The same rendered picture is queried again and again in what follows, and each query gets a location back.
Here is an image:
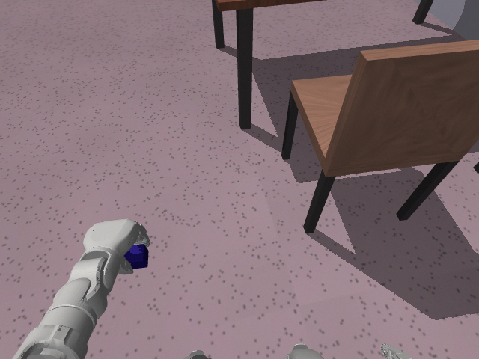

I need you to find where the small box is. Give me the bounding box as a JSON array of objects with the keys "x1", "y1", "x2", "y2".
[{"x1": 124, "y1": 244, "x2": 149, "y2": 269}]

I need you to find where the table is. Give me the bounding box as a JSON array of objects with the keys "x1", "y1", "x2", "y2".
[{"x1": 212, "y1": 0, "x2": 433, "y2": 130}]

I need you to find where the left robot hand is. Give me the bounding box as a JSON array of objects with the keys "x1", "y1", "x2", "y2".
[{"x1": 83, "y1": 218, "x2": 150, "y2": 274}]

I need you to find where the left robot arm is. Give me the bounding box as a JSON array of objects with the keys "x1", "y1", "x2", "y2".
[{"x1": 12, "y1": 247, "x2": 121, "y2": 359}]

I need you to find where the right robot hand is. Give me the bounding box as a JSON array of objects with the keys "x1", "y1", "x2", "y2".
[{"x1": 381, "y1": 344, "x2": 412, "y2": 359}]

